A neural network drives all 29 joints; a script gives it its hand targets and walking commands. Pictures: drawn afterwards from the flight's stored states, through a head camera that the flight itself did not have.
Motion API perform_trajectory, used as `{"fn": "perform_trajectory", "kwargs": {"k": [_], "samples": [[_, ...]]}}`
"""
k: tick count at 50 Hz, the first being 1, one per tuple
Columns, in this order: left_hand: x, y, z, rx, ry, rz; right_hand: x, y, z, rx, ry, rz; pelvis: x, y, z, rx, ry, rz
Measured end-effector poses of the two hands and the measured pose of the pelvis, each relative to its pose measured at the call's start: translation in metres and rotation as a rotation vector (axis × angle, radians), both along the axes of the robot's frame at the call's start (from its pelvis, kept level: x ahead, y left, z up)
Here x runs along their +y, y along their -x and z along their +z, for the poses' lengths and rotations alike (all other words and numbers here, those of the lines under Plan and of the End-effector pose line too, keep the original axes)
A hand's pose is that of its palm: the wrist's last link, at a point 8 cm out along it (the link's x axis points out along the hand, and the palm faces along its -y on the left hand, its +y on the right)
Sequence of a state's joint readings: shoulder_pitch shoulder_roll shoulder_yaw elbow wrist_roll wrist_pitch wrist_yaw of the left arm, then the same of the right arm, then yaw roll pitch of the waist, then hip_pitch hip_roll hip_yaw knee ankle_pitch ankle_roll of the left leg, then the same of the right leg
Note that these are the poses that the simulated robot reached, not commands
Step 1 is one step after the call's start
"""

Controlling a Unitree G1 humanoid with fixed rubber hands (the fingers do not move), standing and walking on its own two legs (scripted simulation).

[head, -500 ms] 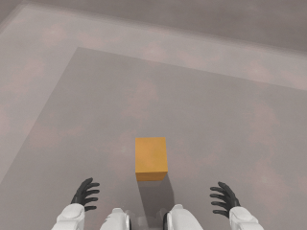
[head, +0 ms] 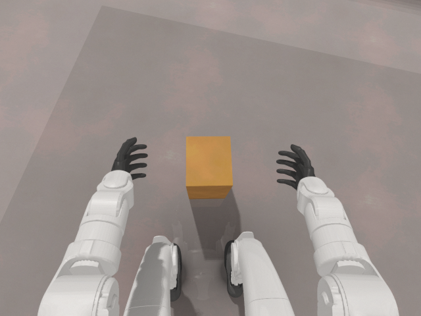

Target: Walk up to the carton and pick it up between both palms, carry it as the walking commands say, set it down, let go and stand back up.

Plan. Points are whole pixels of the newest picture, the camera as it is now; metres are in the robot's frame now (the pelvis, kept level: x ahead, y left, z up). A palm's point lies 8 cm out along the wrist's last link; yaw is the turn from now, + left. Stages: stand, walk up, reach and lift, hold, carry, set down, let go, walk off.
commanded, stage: reach and lift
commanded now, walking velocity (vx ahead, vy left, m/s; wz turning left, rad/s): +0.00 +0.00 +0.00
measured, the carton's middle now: (207, 171) +0.49 -0.03 -0.54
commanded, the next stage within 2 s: none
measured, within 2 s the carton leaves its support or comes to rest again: neither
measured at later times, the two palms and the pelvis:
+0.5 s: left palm (141, 126) +0.50 +0.14 -0.13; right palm (287, 126) +0.49 -0.20 -0.13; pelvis +0.02 -0.01 -0.02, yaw +0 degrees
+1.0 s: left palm (150, 141) +0.51 +0.14 -0.25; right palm (269, 146) +0.48 -0.19 -0.25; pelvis +0.00 +0.00 -0.12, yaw +1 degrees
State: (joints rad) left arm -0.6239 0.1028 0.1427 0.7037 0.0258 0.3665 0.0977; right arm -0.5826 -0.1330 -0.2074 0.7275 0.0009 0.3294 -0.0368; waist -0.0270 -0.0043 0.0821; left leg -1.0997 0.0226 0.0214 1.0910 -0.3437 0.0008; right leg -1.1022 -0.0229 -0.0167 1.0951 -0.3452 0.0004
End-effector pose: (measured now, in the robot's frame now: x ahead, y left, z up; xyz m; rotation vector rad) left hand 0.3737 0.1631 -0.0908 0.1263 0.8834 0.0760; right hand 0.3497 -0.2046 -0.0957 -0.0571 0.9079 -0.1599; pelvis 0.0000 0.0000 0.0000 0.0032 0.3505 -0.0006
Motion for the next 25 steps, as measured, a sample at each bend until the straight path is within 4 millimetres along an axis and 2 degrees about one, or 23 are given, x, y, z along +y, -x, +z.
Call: {"fn": "perform_trajectory", "kwargs": {"k": [7, 14, 21, 25], "samples": [[-0.018, -0.040, -0.007, -0.089, 0.009, -0.002, 0.008, -0.044, -0.010, -0.101, -0.013, -0.003, 0.001, -0.001, -0.007, 0.106, -0.005, -0.001], [-0.030, -0.079, -0.023, -0.161, 0.021, 0.016, 0.003, -0.086, -0.021, -0.181, -0.003, -0.036, -0.002, -0.009, -0.015, 0.216, -0.007, -0.002], [-0.030, -0.110, -0.040, -0.219, 0.041, 0.030, 0.002, -0.122, -0.030, -0.255, 0.011, -0.029, -0.005, -0.015, -0.022, 0.322, -0.006, -0.001], [-0.025, -0.124, -0.040, -0.266, 0.042, 0.031, 0.007, -0.136, -0.029, -0.286, 0.005, -0.004, -0.006, -0.018, -0.023, 0.359, -0.007, 0.000]]}}
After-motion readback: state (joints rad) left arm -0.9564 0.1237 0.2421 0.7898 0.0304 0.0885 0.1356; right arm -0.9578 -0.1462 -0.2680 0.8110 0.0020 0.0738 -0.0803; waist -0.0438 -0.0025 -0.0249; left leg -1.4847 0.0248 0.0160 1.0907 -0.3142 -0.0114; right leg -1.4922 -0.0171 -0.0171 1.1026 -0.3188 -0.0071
